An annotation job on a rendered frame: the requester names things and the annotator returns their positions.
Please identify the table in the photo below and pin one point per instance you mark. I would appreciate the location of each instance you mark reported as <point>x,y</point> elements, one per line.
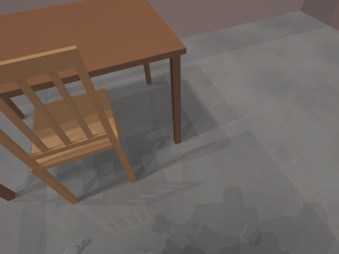
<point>110,35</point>

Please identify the robot left hand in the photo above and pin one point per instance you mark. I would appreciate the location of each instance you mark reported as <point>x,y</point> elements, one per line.
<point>78,246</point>

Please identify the chair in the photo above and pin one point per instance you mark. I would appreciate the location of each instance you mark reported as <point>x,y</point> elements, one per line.
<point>65,130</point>

